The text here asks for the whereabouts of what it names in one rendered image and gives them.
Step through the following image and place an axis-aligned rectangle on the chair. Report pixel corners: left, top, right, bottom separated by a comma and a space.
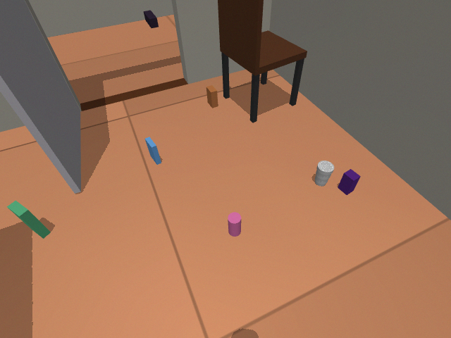
218, 0, 307, 123

